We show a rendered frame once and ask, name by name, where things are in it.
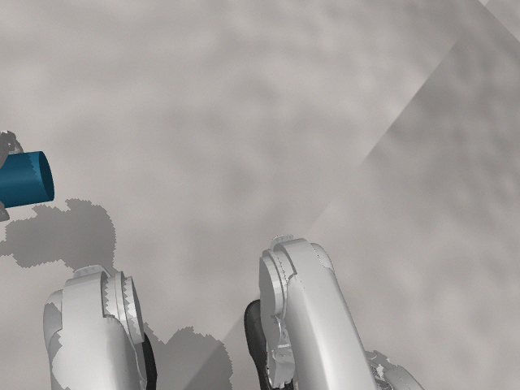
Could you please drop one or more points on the bottle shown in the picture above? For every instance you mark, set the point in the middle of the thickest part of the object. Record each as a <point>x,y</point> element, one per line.
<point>26,179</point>

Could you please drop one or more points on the right robot foot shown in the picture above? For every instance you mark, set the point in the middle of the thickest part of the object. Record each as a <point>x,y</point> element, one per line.
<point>257,345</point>

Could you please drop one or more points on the left robot foot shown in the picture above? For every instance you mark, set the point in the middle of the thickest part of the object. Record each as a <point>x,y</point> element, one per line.
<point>150,367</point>

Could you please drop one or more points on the left robot hand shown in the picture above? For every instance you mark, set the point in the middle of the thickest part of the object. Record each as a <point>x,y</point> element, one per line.
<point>8,145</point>

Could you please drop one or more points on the right robot hand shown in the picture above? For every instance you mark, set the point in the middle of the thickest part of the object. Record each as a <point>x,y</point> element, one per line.
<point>396,377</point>

